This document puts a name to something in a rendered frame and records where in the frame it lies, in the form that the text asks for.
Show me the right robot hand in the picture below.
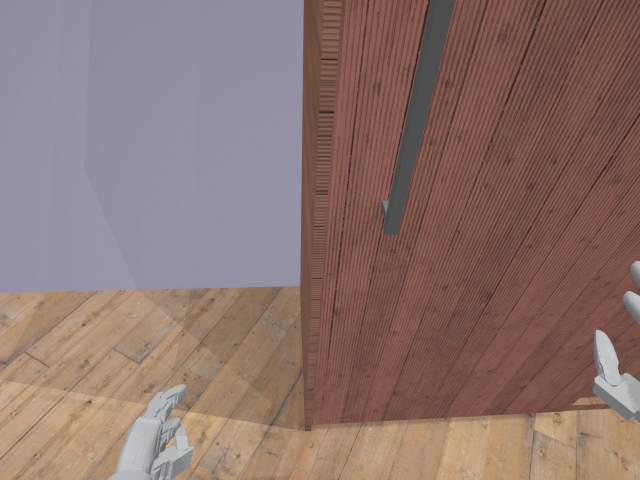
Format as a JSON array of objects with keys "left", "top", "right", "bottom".
[{"left": 592, "top": 261, "right": 640, "bottom": 423}]

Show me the left robot hand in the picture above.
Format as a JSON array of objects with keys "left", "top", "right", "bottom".
[{"left": 115, "top": 384, "right": 193, "bottom": 480}]

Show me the wardrobe door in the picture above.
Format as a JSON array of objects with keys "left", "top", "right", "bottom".
[
  {"left": 312, "top": 0, "right": 640, "bottom": 425},
  {"left": 582, "top": 347, "right": 640, "bottom": 397}
]

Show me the handle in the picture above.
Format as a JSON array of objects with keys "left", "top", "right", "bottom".
[{"left": 381, "top": 0, "right": 456, "bottom": 235}]

